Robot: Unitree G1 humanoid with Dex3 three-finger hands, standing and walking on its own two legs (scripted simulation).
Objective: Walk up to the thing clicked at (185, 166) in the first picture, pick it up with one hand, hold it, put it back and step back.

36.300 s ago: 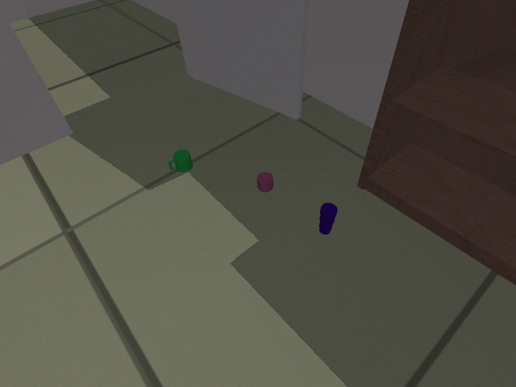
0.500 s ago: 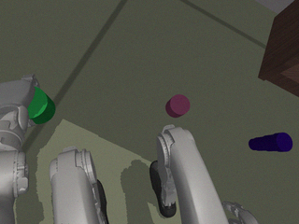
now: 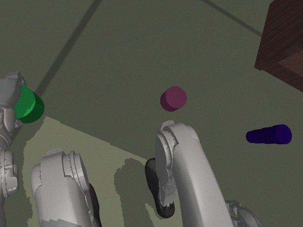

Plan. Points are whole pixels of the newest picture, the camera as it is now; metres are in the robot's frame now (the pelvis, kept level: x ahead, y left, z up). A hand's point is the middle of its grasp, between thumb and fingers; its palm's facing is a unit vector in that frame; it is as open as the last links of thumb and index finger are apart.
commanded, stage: rest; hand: left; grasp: from above
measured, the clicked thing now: (16, 109) +0.45 +0.28 -0.22
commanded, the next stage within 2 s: open in 1.14 s
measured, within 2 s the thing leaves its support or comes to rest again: rests again in 0.62 s
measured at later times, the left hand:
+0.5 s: hand (19, 108) +0.46 +0.27 -0.23, palm faces -0.47 -0.10 -0.88, open 11.9 cm
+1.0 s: hand (19, 107) +0.46 +0.28 -0.25, palm faces -0.45 -0.12 -0.89, open 11.9 cm
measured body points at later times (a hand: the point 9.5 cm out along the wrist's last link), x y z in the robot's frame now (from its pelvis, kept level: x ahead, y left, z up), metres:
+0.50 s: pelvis +0.00 +0.00 -0.02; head +0.26 +0.07 +0.34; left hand +0.48 +0.27 -0.18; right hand +0.03 -0.27 -0.11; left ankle +0.07 +0.13 -0.29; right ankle +0.10 -0.12 -0.29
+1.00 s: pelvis +0.00 +0.01 -0.03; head +0.27 +0.08 +0.33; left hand +0.48 +0.28 -0.20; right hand +0.02 -0.26 -0.10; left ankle +0.07 +0.13 -0.29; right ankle +0.10 -0.12 -0.29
